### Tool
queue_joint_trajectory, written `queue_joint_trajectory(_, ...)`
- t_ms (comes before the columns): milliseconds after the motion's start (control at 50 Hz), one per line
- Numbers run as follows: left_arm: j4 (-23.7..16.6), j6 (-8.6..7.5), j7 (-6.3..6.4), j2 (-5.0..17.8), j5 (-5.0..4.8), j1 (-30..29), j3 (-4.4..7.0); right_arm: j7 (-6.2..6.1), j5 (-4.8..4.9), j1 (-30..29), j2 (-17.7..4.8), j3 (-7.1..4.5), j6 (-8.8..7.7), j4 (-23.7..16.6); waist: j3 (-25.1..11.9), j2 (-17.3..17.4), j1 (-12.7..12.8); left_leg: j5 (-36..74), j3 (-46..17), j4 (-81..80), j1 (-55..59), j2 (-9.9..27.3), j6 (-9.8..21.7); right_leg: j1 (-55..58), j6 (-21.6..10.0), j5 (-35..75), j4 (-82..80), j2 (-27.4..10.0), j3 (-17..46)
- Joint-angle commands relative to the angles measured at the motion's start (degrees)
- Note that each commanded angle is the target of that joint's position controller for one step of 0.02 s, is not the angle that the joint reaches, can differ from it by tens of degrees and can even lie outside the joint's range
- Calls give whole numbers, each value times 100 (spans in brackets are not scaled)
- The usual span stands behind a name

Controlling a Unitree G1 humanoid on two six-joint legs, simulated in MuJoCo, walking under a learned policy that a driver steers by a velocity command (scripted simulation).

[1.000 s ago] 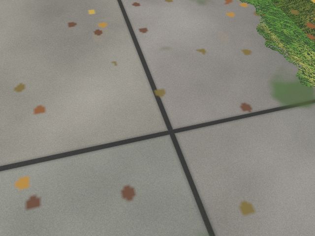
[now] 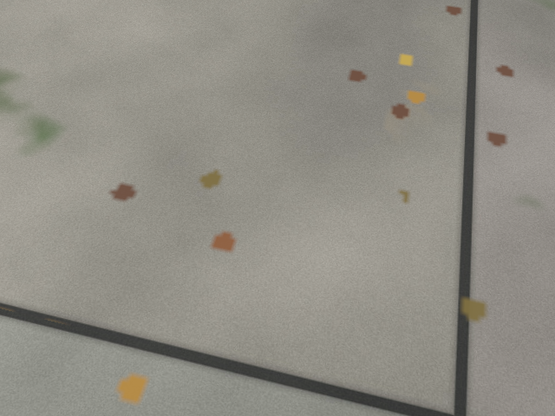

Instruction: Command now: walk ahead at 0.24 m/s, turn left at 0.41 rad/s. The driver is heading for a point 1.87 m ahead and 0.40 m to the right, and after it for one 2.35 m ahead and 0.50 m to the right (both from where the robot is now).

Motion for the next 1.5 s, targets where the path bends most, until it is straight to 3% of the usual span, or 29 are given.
queue_joint_trajectory(20,-304,67,14,580,124,401,96,-134,96,501,-451,-112,-43,-130,-874,49,-47,4401,-1572,-1324,1682,1730,976,-1091,-39,244,-166,-239,445)
queue_joint_trajectory(80,-120,275,-43,378,102,722,69,-82,5,606,-443,-32,-207,28,-1061,133,106,5025,-1043,-1541,1254,1611,835,-457,-70,601,-753,-65,329)
queue_joint_trajectory(180,-59,356,-72,304,41,205,31,-151,-53,680,-369,105,-258,319,-850,473,-61,4453,-373,-1710,1335,1442,304,-275,-181,1398,-2217,74,449)
queue_joint_trajectory(360,-335,441,-73,339,75,-419,77,-336,-53,1018,-625,-17,27,518,-481,454,-375,3514,-623,-1172,2152,2086,725,-580,-387,179,-3024,258,150)
queue_joint_trajectory(440,-394,378,-69,260,16,-224,90,-383,-16,912,-773,-109,103,526,-583,406,-200,3596,-471,-410,2179,2024,435,73,-595,577,-4212,435,10)
queue_joint_trajectory(460,-378,324,-57,385,34,-39,124,-387,-10,874,-799,-133,100,507,-724,225,-52,3319,-228,134,1867,1808,147,648,-724,1531,-4819,354,287)
queue_joint_trajectory(480,-378,262,-25,991,110,277,275,-370,-5,812,-646,-95,71,305,-1026,-571,-2,1890,221,1396,944,1252,-235,1527,-1119,3511,-5072,-585,1630)
queue_joint_trajectory(500,-339,287,-29,1527,22,552,440,-371,41,538,-249,-4,149,37,-989,-1554,156,-2551,309,2508,-518,15,-569,1932,-2250,6432,-5154,-1898,3279)
queue_joint_trajectory(520,-211,316,-30,1311,-68,807,408,-367,-65,482,-320,2,238,98,-1106,-656,175,-2805,-445,3284,-604,289,-626,1950,-2507,6184,-5100,-1829,2919)
queue_joint_trajectory(560,-393,422,24,938,-38,-71,320,-333,5,421,-394,-27,230,129,-455,-227,-147,-1907,-630,3271,-915,496,-730,1410,-2017,4815,-5281,-1051,2152)
queue_joint_trajectory(600,-532,459,44,809,-60,-442,282,-283,-91,490,-574,-75,224,131,-558,-405,-267,-1429,-573,2993,-860,500,-858,1462,-1717,4825,-5275,-625,1849)
queue_joint_trajectory(660,-470,420,-6,1018,-42,-164,351,-235,-25,493,-447,-39,271,52,-848,-327,-189,-1322,-535,2534,-737,440,-980,1646,-1649,4867,-5184,-536,1886)
queue_joint_trajectory(820,-572,506,-56,1250,62,-188,453,-282,24,95,-503,5,279,-275,-785,-684,0,-1295,-663,1354,-257,341,-905,1169,-1543,3393,-5169,-437,2687)
queue_joint_trajectory(920,-639,550,-77,1159,24,-648,416,-337,60,718,-473,36,144,-185,-870,-727,-320,-732,-552,-467,1076,237,-658,790,-1109,3381,-4784,-228,2896)
queue_joint_trajectory(940,-650,549,-53,1046,-22,-689,369,-369,9,856,-508,32,91,-152,-825,-541,-405,-219,-712,-1329,1576,420,-578,462,-831,2678,-4588,-9,2821)
queue_joint_trajectory(960,-656,526,-39,646,-11,-422,246,-406,-104,777,-830,7,46,-207,-871,510,-214,-342,-1941,-2032,1865,1568,-345,92,-509,1330,-3791,495,2189)
queue_joint_trajectory(980,-659,536,16,543,-26,-194,216,-349,-97,318,-1234,-21,54,-375,-715,1357,-38,648,-3247,-2167,1484,2551,298,-393,-338,-634,-3285,1459,1356)
queue_joint_trajectory(1000,-507,580,50,873,77,-135,283,-289,-104,464,-939,46,42,-282,-766,1034,-111,852,-3301,-2034,923,2651,758,163,-306,-879,-2531,1119,1497)
queue_joint_trajectory(1040,-260,606,13,669,31,-109,213,-206,-55,-133,-275,283,-20,-256,-408,750,160,596,-2296,-2023,603,1823,425,566,-216,-159,-2741,849,1431)
queue_joint_trajectory(1080,-193,578,-24,659,124,-207,155,-208,-44,81,-522,227,-8,-98,-526,1206,45,619,-1998,-1870,1186,1290,190,508,-82,103,-3331,764,820)
queue_joint_trajectory(1120,-253,493,-25,803,148,-591,160,-166,-18,813,-1015,24,87,161,-515,1131,-314,-470,-2475,-1914,1812,1312,403,7,-47,-166,-3343,910,512)
queue_joint_trajectory(1200,-440,301,-51,732,82,-1089,112,-121,-16,1235,-1045,-137,152,385,-222,988,-465,-1965,-3243,-2226,2031,1497,705,-483,-144,-430,-3579,778,555)
queue_joint_trajectory(1260,-393,146,-20,600,43,-775,67,-66,-6,936,-992,-227,138,366,-361,864,-208,-1734,-3170,-2103,1470,1254,633,403,-373,-63,-4421,823,528)
queue_joint_trajectory(1300,-140,80,73,525,35,60,69,-55,37,374,-909,-274,157,219,-436,622,330,-1757,-2744,-1583,182,767,245,2160,-587,999,-5747,778,429)
queue_joint_trajectory(1320,-18,51,168,936,85,571,169,-58,75,174,-647,-233,103,62,-541,15,540,-2147,-2240,-750,-1162,371,-113,3444,-713,505,-5978,51,1078)
queue_joint_trajectory(1340,-73,46,234,1437,126,792,255,-30,133,243,-101,-79,29,-123,-845,-1176,551,-2343,-1160,977,-1962,-205,-321,3869,-1024,-1292,-6557,-1504,2930)
queue_joint_trajectory(1360,-73,49,233,1680,201,390,345,-51,-38,-10,-467,-118,5,-202,-41,-833,382,-1817,-951,1701,-2401,155,-301,2682,-1437,-1881,-6854,-2044,3653)
queue_joint_trajectory(1400,-196,-57,146,895,124,-192,155,67,-73,396,-654,-179,-31,41,380,-372,-86,-1004,-1118,2247,-2273,522,-343,2281,-1268,-1044,-6860,-1421,2667)
queue_joint_trajectory(1500,37,-242,10,756,116,394,99,280,-130,33,-432,-96,26,-115,176,-462,50,-253,-654,2807,-2446,656,-520,2382,-1070,1984,-6617,-863,859)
